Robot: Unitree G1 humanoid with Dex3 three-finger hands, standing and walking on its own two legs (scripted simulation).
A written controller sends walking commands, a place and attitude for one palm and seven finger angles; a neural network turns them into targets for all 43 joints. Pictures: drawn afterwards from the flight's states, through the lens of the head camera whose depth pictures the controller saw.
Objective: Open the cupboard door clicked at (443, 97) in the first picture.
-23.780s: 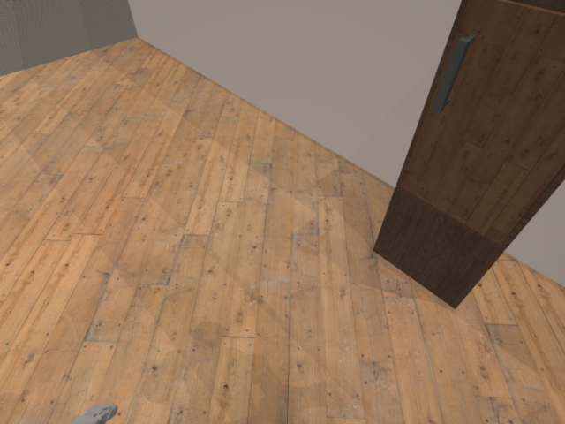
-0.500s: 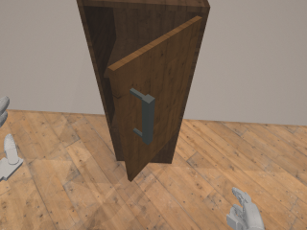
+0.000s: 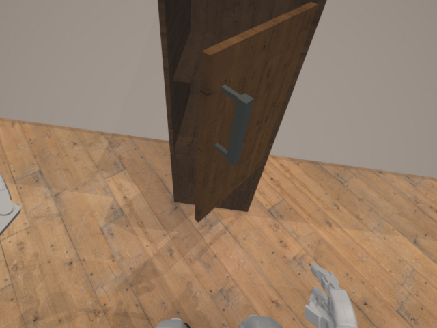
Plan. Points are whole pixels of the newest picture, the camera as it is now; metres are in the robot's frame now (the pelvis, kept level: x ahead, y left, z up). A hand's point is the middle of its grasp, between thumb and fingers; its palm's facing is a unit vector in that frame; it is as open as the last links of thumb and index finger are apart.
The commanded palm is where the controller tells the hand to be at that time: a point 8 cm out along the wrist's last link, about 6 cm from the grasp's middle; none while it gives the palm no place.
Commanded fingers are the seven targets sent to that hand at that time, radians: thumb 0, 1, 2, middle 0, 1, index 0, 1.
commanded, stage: stop stepping back and stand still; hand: left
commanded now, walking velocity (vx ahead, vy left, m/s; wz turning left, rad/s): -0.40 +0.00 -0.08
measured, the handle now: (230, 128) +0.48 +0.02 +0.09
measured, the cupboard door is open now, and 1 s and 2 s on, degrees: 53 53 53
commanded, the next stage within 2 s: let the arm hang, fingers relaxed in 1.16 s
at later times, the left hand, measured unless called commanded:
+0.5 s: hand (13, 300) +0.12 +0.23 +0.16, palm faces +0.46 -0.81 -0.38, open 7.4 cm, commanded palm +0.07 +0.27 +0.18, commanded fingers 0.00 0.90 0.90 -0.20 -0.30 -0.20 -0.30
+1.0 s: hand out of the picture +0.06 +0.26 +0.15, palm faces +0.42 -0.79 -0.44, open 7.4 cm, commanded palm +0.00 +0.30 +0.18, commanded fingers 0.00 0.90 0.90 -0.20 -0.30 -0.20 -0.30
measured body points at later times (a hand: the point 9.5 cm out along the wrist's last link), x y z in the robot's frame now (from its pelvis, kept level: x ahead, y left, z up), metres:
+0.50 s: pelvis -0.08 -0.03 +0.00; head -0.12 -0.03 +0.44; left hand +0.09 +0.27 +0.18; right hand +0.02 -0.31 -0.10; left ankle -0.06 +0.08 -0.74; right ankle -0.17 -0.11 -0.73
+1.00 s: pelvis -0.15 +0.00 +0.01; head -0.14 +0.00 +0.46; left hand +0.03 +0.30 +0.18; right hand +0.01 -0.22 -0.09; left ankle -0.06 +0.08 -0.73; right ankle -0.17 -0.11 -0.73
